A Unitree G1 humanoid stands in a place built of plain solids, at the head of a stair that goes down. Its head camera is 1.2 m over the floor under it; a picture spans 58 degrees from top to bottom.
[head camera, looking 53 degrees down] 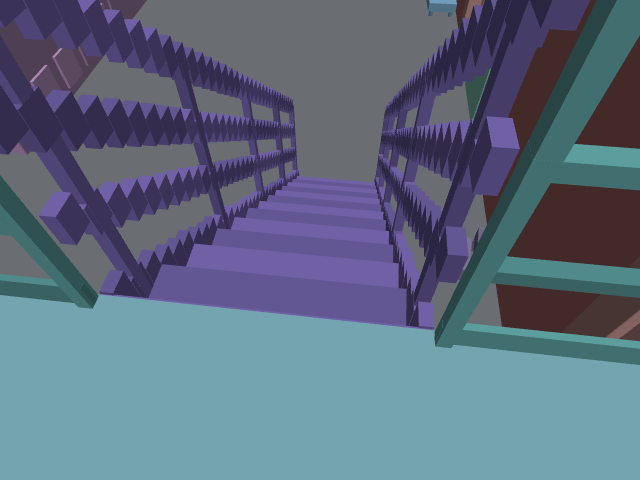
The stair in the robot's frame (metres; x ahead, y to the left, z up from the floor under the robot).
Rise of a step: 0.21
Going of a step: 0.26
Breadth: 1.05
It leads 7 degrees to the right of straight ahead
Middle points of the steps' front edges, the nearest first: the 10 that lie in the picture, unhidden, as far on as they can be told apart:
0.63 0.18 0.00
0.89 0.15 -0.21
1.15 0.12 -0.42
1.41 0.09 -0.64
1.67 0.05 -0.85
1.93 0.02 -1.06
2.19 -0.01 -1.27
2.45 -0.04 -1.48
2.71 -0.07 -1.70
2.97 -0.10 -1.91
